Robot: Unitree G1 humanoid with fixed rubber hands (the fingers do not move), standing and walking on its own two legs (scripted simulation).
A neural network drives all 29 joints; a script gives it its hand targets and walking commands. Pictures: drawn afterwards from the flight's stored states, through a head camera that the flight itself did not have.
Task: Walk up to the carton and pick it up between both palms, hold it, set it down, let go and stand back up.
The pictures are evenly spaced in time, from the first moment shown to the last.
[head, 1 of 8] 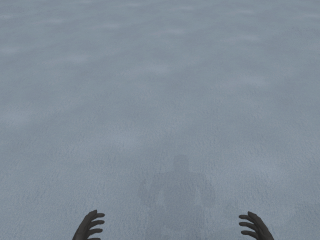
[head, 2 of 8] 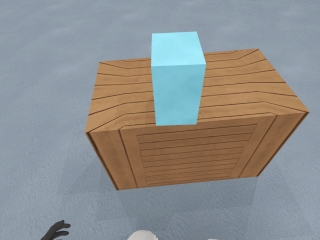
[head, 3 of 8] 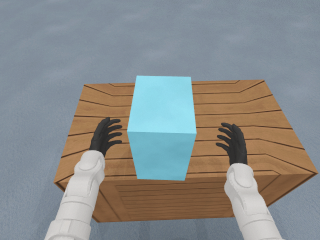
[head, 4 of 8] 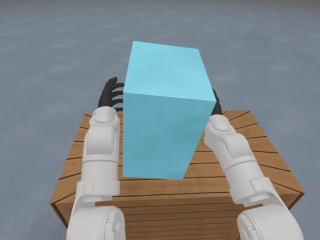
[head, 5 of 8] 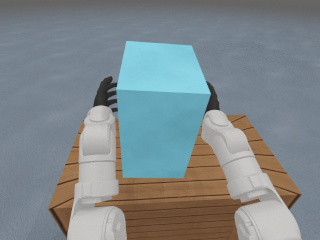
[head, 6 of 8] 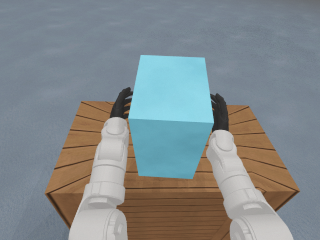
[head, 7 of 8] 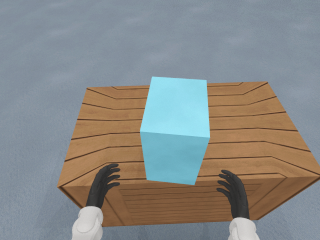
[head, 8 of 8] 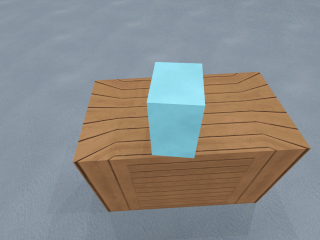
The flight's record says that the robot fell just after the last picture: no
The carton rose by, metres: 0.23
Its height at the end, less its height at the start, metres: +0.00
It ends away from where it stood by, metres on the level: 0.02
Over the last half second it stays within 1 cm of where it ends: yes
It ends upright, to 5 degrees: yes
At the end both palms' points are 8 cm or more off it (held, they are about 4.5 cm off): yes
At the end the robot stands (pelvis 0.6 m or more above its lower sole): yes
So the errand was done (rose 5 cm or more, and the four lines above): yes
